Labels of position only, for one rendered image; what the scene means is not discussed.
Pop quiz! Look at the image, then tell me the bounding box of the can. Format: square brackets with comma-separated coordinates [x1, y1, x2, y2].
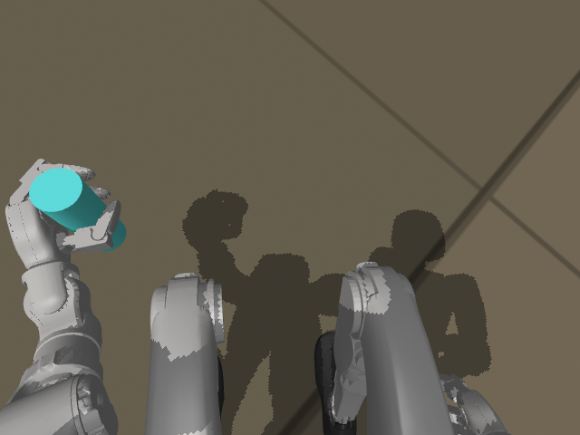
[29, 168, 126, 252]

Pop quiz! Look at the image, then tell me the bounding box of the left robot arm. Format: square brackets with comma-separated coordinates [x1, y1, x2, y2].
[0, 260, 118, 435]

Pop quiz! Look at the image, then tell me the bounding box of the right robot foot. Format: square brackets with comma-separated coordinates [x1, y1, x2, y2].
[314, 333, 357, 435]

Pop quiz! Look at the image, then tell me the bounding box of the left robot hand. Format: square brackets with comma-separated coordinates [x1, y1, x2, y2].
[5, 159, 121, 270]

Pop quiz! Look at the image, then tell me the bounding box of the right robot hand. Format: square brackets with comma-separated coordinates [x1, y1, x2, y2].
[439, 373, 508, 435]

